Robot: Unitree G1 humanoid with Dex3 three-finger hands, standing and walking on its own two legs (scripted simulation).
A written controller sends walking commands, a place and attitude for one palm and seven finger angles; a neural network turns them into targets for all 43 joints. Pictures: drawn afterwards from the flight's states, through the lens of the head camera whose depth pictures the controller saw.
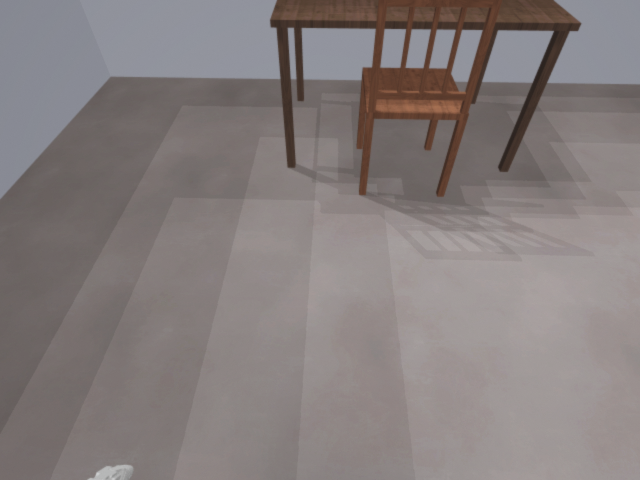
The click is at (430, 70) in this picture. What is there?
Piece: chair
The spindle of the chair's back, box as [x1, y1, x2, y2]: [419, 7, 440, 92]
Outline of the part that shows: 440,7 435,7 419,92 423,92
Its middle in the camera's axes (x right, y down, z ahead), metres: +0.39 -0.68 +1.40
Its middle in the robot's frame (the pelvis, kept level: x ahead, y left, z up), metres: +1.51 -0.32 -0.09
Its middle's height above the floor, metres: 0.68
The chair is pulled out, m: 0.00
